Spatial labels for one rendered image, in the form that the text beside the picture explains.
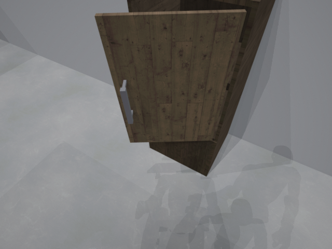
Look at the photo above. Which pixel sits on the cupboard door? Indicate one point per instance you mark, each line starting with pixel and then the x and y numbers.
pixel 177 65

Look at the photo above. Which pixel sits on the handle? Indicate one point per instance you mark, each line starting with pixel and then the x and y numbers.
pixel 126 104

